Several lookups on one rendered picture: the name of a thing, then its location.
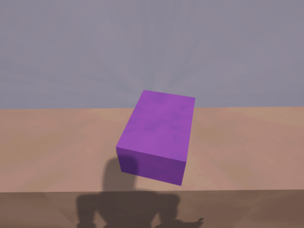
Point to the carton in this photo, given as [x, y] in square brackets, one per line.
[155, 141]

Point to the pedestal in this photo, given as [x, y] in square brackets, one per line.
[59, 168]

